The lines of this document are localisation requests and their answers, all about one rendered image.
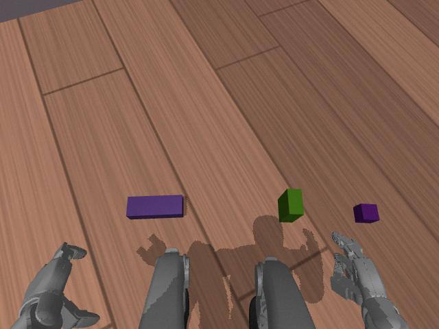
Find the right robot arm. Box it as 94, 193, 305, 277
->
361, 297, 409, 329

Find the right robot hand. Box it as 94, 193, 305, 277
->
330, 232, 388, 306

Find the left robot arm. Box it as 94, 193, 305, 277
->
10, 293, 63, 329

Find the left robot hand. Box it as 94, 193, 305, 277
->
23, 242, 100, 329

